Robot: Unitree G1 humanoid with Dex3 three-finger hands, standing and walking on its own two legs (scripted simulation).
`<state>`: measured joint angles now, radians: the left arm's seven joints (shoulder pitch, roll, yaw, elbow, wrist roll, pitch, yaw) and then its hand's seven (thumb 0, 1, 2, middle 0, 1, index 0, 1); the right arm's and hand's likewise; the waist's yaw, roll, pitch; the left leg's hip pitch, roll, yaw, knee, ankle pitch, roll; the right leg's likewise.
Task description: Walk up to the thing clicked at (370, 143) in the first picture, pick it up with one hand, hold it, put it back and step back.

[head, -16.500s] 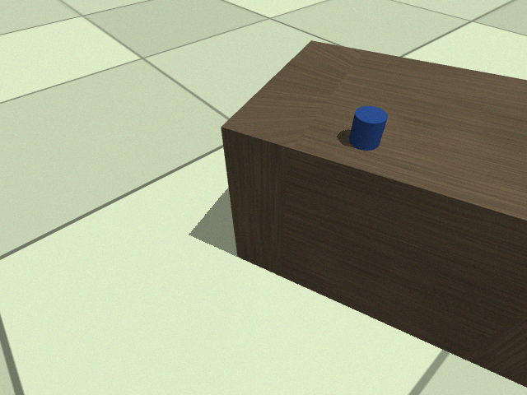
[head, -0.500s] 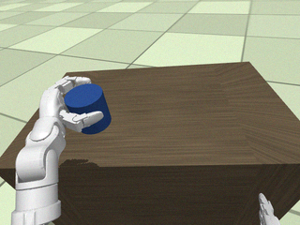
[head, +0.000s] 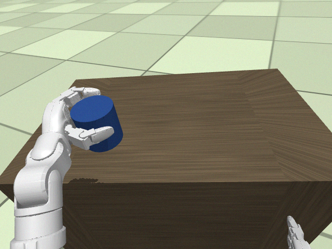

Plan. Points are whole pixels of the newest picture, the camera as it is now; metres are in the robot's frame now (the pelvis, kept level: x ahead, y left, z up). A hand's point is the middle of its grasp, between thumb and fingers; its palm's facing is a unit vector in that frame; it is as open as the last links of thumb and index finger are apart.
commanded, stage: hold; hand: left
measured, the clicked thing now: (98, 123) +0.33 +0.16 +0.21
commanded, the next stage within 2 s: crouch in 1.66 s
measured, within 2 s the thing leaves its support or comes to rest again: neither
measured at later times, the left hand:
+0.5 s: hand (93, 119) +0.33 +0.17 +0.23, palm faces +0.15 -0.99 +0.01, open 11.5 cm
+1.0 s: hand (91, 121) +0.32 +0.17 +0.23, palm faces +0.16 -0.99 -0.01, open 11.5 cm
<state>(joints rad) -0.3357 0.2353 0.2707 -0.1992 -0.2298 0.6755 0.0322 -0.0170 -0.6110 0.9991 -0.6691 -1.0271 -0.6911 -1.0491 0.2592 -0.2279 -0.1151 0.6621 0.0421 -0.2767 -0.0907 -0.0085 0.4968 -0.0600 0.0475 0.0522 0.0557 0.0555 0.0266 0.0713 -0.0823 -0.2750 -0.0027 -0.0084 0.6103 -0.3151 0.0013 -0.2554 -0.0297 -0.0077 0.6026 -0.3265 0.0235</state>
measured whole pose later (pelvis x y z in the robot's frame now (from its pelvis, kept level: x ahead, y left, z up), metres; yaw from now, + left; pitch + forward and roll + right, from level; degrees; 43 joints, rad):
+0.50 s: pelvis -0.01 +0.00 +0.00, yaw +0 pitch -2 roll +0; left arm -0.35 0.23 0.27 -0.17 -0.24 0.67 0.03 -0.02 -0.61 1.01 -0.66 -1.04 -0.68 -1.06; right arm 0.25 -0.22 -0.10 0.68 0.04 -0.30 -0.10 -0.01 0.50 -0.06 0.05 0.05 0.06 0.06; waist 0.02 0.07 -0.09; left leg -0.27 0.00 -0.01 0.61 -0.30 0.00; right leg -0.26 -0.03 -0.01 0.60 -0.32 0.02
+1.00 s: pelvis -0.01 +0.00 +0.00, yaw +0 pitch -2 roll +0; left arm -0.33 0.23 0.26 -0.17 -0.23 0.65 0.02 -0.02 -0.61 1.01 -0.65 -1.05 -0.67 -1.07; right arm 0.25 -0.21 -0.10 0.67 0.04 -0.32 -0.10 -0.01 0.50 -0.06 0.05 0.05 0.06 0.06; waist 0.02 0.07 -0.08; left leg -0.27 0.00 -0.01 0.61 -0.31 0.00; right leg -0.25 -0.03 -0.01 0.59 -0.31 0.02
